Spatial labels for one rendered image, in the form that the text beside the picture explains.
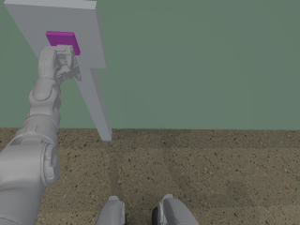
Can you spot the panel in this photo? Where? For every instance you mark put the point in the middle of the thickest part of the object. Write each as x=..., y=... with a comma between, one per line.
x=81, y=17

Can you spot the robot left forearm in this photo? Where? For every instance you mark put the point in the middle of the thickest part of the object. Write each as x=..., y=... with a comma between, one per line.
x=43, y=119

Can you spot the robot right shin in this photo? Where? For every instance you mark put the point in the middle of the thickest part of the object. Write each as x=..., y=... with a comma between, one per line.
x=165, y=197

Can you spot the left robot upper arm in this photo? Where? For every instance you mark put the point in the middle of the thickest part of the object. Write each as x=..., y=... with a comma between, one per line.
x=25, y=172

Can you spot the robot right thigh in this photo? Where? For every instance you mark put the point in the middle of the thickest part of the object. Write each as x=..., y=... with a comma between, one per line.
x=171, y=211

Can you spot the left robot hand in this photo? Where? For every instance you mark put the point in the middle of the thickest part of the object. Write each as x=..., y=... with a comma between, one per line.
x=50, y=67

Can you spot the button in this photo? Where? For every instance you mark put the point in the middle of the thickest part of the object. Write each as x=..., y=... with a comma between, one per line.
x=63, y=38

